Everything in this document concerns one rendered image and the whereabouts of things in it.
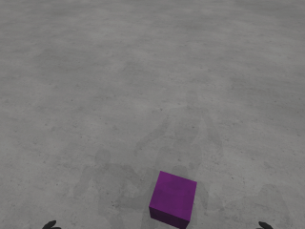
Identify carton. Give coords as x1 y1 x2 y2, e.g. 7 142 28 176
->
149 171 197 229

